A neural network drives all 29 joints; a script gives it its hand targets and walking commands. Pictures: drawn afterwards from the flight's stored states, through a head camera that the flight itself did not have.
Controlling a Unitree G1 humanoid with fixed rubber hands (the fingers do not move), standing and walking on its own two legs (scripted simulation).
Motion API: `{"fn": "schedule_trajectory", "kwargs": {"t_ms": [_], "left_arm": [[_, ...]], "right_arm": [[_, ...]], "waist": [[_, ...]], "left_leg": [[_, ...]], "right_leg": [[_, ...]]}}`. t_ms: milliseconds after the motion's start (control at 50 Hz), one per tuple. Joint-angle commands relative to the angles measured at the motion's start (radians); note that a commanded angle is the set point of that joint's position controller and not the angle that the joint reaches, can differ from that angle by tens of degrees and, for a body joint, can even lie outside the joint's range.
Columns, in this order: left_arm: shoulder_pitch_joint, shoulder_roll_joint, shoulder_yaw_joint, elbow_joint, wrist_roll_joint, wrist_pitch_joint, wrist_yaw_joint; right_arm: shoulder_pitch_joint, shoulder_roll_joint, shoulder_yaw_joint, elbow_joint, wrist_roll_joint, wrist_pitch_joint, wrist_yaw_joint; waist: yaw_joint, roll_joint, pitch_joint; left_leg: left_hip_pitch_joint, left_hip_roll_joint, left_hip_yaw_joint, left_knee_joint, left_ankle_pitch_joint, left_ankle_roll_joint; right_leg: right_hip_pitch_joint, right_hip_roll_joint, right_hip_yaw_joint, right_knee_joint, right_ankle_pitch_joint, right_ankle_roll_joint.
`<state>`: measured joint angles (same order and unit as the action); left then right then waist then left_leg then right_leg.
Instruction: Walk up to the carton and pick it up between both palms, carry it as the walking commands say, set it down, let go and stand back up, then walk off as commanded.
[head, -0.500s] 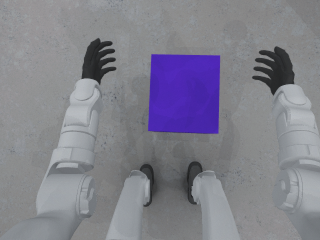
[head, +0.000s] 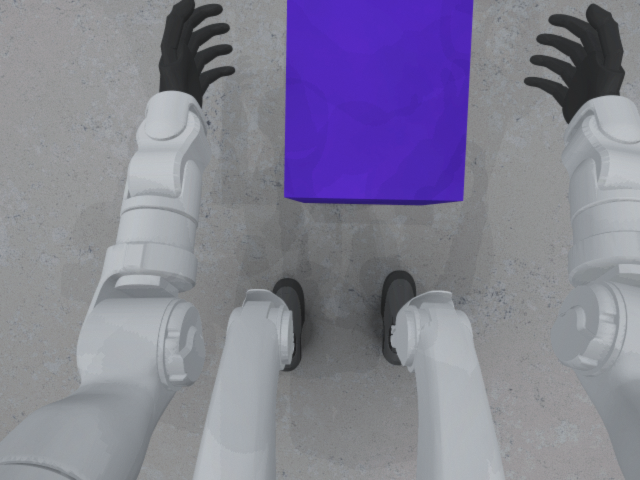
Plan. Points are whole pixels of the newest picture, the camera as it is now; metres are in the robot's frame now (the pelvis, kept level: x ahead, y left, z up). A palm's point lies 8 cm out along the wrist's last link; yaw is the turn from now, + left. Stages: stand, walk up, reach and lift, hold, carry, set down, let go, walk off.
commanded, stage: reach and lift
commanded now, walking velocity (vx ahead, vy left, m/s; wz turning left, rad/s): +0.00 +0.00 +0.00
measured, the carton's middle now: (368, 120) +0.54 -0.05 -0.42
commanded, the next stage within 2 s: none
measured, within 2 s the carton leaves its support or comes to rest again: neither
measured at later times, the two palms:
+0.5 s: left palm (237, 125) +0.51 +0.15 -0.27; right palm (517, 130) +0.50 -0.24 -0.29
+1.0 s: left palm (247, 126) +0.52 +0.16 -0.35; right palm (483, 144) +0.49 -0.23 -0.38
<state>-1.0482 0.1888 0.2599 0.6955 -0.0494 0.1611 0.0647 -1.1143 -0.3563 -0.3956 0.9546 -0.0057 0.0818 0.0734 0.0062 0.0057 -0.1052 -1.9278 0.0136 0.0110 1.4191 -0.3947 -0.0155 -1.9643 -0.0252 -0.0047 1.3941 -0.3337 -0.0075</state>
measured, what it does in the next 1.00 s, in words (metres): lowers itself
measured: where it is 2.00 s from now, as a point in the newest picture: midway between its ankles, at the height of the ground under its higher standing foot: (341, 337)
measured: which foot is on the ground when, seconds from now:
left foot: down 0.00-1.00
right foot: down 0.00-1.00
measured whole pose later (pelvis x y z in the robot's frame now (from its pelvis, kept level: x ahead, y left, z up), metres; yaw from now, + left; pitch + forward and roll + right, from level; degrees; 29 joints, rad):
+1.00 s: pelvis -0.03 +0.00 -0.18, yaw +1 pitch +38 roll +3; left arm -1.43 0.35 0.05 0.96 -0.25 0.10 0.14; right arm -1.42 -0.44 -0.19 1.14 0.14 0.03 -0.06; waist -0.01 0.01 0.40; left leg -2.24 0.01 0.02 2.10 -0.52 -0.02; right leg -2.30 -0.03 0.03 2.08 -0.44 -0.01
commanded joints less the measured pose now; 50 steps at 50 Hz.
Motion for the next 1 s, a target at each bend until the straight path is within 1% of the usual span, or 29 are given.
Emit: {"fn": "schedule_trajectory", "kwargs": {"t_ms": [0, 60, 140, 160, 180, 280, 300, 320, 340, 360, 400, 420, 440, 460, 480, 540, 620, 640, 680, 720, 740, 760, 780, 840, 880, 900, 920, 960, 980], "left_arm": [[-0.398, 0.185, -0.026, 0.021, -0.039, 0.039, 0.043], [-0.407, 0.188, -0.039, 0.045, -0.049, 0.050, 0.055], [-0.455, 0.202, -0.051, 0.002, -0.062, 0.034, 0.074], [-0.452, 0.207, -0.055, 0.005, -0.068, 0.030, 0.076], [-0.434, 0.182, -0.065, 0.040, -0.068, 0.025, 0.076], [-0.409, 0.173, -0.068, 0.119, -0.061, -0.008, 0.070], [-0.404, 0.178, -0.064, 0.087, -0.061, -0.020, 0.072], [-0.401, 0.187, -0.065, 0.094, -0.062, -0.028, 0.075], [-0.409, 0.174, -0.087, 0.079, -0.083, -0.031, 0.076], [-0.410, 0.183, -0.092, 0.090, -0.083, -0.038, 0.079], [-0.412, 0.187, -0.097, 0.082, -0.094, -0.047, 0.079], [-0.413, 0.197, -0.100, 0.089, -0.100, -0.048, 0.083], [-0.423, 0.195, -0.111, 0.094, -0.105, -0.051, 0.084], [-0.443, 0.205, -0.118, 0.077, -0.120, -0.055, 0.086], [-0.467, 0.220, -0.116, 0.052, -0.120, -0.060, 0.091], [-0.481, 0.212, -0.141, 0.109, -0.140, -0.061, 0.092], [-0.526, 0.217, -0.145, 0.200, -0.155, -0.065, 0.086], [-0.545, 0.218, -0.155, 0.190, -0.159, -0.070, 0.086], [-0.561, 0.223, -0.156, 0.233, -0.166, -0.078, 0.082], [-0.577, 0.235, -0.155, 0.254, -0.161, -0.086, 0.083], [-0.588, 0.246, -0.155, 0.245, -0.165, -0.093, 0.086], [-0.575, 0.256, -0.147, 0.266, -0.163, -0.097, 0.086], [-0.586, 0.252, -0.158, 0.277, -0.173, -0.100, 0.085], [-0.609, 0.262, -0.177, 0.237, -0.201, -0.119, 0.091], [-0.579, 0.247, -0.195, 0.269, -0.227, -0.112, 0.093], [-0.584, 0.237, -0.216, 0.277, -0.242, -0.105, 0.093], [-0.585, 0.234, -0.218, 0.274, -0.253, -0.101, 0.093], [-0.597, 0.233, -0.230, 0.283, -0.268, -0.093, 0.097], [-0.619, 0.228, -0.234, 0.280, -0.279, -0.089, 0.097]], "right_arm": [[-0.418, -0.320, 0.063, -0.089, 0.062, 0.037, -0.023], [-0.421, -0.313, 0.080, -0.036, 0.073, 0.051, -0.027], [-0.464, -0.329, 0.086, -0.052, 0.095, 0.034, -0.037], [-0.474, -0.318, 0.100, -0.057, 0.107, 0.032, -0.039], [-0.462, -0.319, 0.094, -0.028, 0.104, 0.025, -0.040], [-0.431, -0.307, 0.099, 0.031, 0.094, -0.007, -0.043], [-0.434, -0.309, 0.095, -0.014, 0.103, -0.018, -0.048], [-0.428, -0.314, 0.101, -0.006, 0.105, -0.025, -0.052], [-0.424, -0.314, 0.106, -0.005, 0.112, -0.030, -0.055], [-0.426, -0.312, 0.114, -0.001, 0.123, -0.035, -0.060], [-0.434, -0.313, 0.127, -0.032, 0.134, -0.043, -0.065], [-0.438, -0.337, 0.112, -0.033, 0.126, -0.047, -0.074], [-0.432, -0.331, 0.122, -0.008, 0.139, -0.047, -0.075], [-0.462, -0.346, 0.118, -0.028, 0.139, -0.053, -0.081], [-0.464, -0.349, 0.127, -0.032, 0.147, -0.055, -0.085], [-0.479, -0.344, 0.145, 0.020, 0.160, -0.057, -0.087], [-0.540, -0.350, 0.167, 0.076, 0.171, -0.066, -0.090], [-0.539, -0.335, 0.174, 0.088, 0.183, -0.069, -0.089], [-0.561, -0.334, 0.188, 0.122, 0.180, -0.073, -0.092], [-0.567, -0.330, 0.195, 0.131, 0.190, -0.081, -0.098], [-0.582, -0.333, 0.201, 0.125, 0.194, -0.087, -0.103], [-0.590, -0.336, 0.202, 0.127, 0.195, -0.090, -0.106], [-0.578, -0.331, 0.208, 0.164, 0.198, -0.089, -0.108], [-0.623, -0.348, 0.220, 0.074, 0.216, -0.107, -0.130], [-0.631, -0.365, 0.233, 0.036, 0.233, -0.107, -0.139], [-0.616, -0.360, 0.241, 0.066, 0.240, -0.099, -0.140], [-0.633, -0.379, 0.242, 0.034, 0.234, -0.099, -0.146], [-0.630, -0.371, 0.255, 0.069, 0.241, -0.087, -0.150], [-0.648, -0.366, 0.266, 0.062, 0.243, -0.083, -0.151]], "waist": [[-0.081, 0.011, -0.989], [-0.081, 0.014, -0.966], [-0.084, -0.003, -0.982], [-0.071, -0.022, -0.980], [-0.072, -0.001, -0.920], [-0.077, -0.027, -0.808], [-0.071, -0.026, -0.860], [-0.068, -0.020, -0.876], [-0.082, -0.023, -0.892], [-0.070, -0.009, -0.896], [-0.070, -0.018, -0.905], [-0.081, -0.025, -0.918], [-0.077, 0.005, -0.889], [-0.087, -0.015, -0.917], [-0.086, -0.005, -0.917], [-0.092, 0.007, -0.844], [-0.086, -0.021, -0.716], [-0.085, 0.006, -0.717], [-0.087, -0.026, -0.665], [-0.077, -0.002, -0.673], [-0.081, -0.010, -0.699], [-0.068, -0.010, -0.696], [-0.080, -0.025, -0.677], [-0.082, -0.005, -0.813], [-0.076, -0.009, -0.877], [-0.079, 0.008, -0.891], [-0.092, -0.020, -0.921], [-0.092, 0.005, -0.891], [-0.105, -0.022, -0.890]], "left_leg": [[0.425, -0.078, 0.033, 0.018, -0.090, -0.034], [0.395, -0.072, 0.035, 0.065, -0.105, -0.029], [0.345, -0.068, 0.037, 0.151, -0.044, -0.025], [0.327, -0.066, 0.041, 0.168, -0.026, -0.021], [0.286, -0.068, 0.044, 0.182, -0.023, -0.024], [0.183, -0.068, 0.039, 0.263, 0.008, -0.022], [0.206, -0.066, 0.037, 0.278, 0.047, -0.021], [0.215, -0.066, 0.036, 0.295, 0.065, -0.021], [0.216, -0.067, 0.033, 0.308, 0.070, -0.022], [0.230, -0.066, 0.035, 0.326, 0.078, -0.022], [0.210, -0.064, 0.034, 0.353, 0.102, -0.020], [0.210, -0.064, 0.031, 0.369, 0.099, -0.021], [0.216, -0.061, 0.032, 0.375, 0.092, -0.021], [0.225, -0.062, 0.027, 0.387, 0.092, -0.021], [0.224, -0.060, 0.034, 0.404, 0.090, -0.023], [0.223, -0.051, 0.026, 0.425, 0.057, -0.022], [0.159, -0.042, 0.012, 0.455, -0.015, -0.016], [0.168, -0.041, 0.016, 0.463, -0.017, -0.017], [0.129, -0.041, 0.009, 0.478, -0.031, -0.016], [0.148, -0.040, 0.007, 0.504, -0.005, -0.018], [0.167, -0.042, 0.005, 0.513, 0.003, -0.018], [0.162, -0.046, 0.006, 0.524, 0.022, -0.018], [0.143, -0.041, 0.002, 0.527, 0.015, -0.020], [0.221, -0.043, 0.011, 0.561, 0.093, -0.024], [0.265, -0.047, 0.015, 0.568, 0.099, -0.023], [0.284, -0.046, 0.017, 0.571, 0.082, -0.027], [0.284, -0.051, 0.016, 0.574, 0.082, -0.025], [0.289, -0.053, 0.021, 0.568, 0.039, -0.028], [0.287, -0.056, 0.020, 0.567, 0.021, -0.025]], "right_leg": [[0.610, 0.061, -0.026, 0.036, -0.031, 0.013], [0.539, 0.058, -0.029, 0.087, -0.056, 0.008], [0.487, 0.056, -0.034, 0.180, 0.015, 0.007], [0.494, 0.053, -0.031, 0.199, 0.034, 0.011], [0.441, 0.052, -0.029, 0.214, 0.039, 0.007], [0.361, 0.037, -0.010, 0.286, 0.072, 0.012], [0.394, 0.035, -0.006, 0.306, 0.114, 0.012], [0.391, 0.034, -0.003, 0.327, 0.131, 0.011], [0.395, 0.031, -0.006, 0.343, 0.143, 0.011], [0.377, 0.028, -0.005, 0.363, 0.138, 0.013], [0.393, 0.025, 0.004, 0.389, 0.176, 0.012], [0.400, 0.025, 0.001, 0.406, 0.175, 0.013], [0.368, 0.022, 0.006, 0.414, 0.159, 0.009], [0.386, 0.018, -0.001, 0.432, 0.161, 0.012], [0.386, 0.016, 0.007, 0.438, 0.159, 0.009], [0.326, 0.006, 0.006, 0.464, 0.114, 0.009], [0.266, -0.010, 0.011, 0.493, 0.031, 0.011], [0.270, -0.014, 0.020, 0.495, 0.029, 0.005], [0.262, -0.018, 0.019, 0.513, 0.021, 0.010], [0.249, -0.020, 0.025, 0.535, 0.037, 0.012], [0.268, -0.021, 0.024, 0.545, 0.042, 0.012], [0.272, -0.020, 0.026, 0.557, 0.059, 0.014], [0.279, -0.023, 0.023, 0.566, 0.067, 0.016], [0.334, -0.019, 0.023, 0.590, 0.141, 0.013], [0.374, -0.020, 0.011, 0.599, 0.146, 0.014], [0.378, -0.021, 0.006, 0.601, 0.131, 0.012], [0.409, -0.022, -0.002, 0.607, 0.133, 0.015], [0.387, -0.020, -0.007, 0.603, 0.085, 0.010], [0.400, -0.021, -0.013, 0.602, 0.071, 0.012]]}}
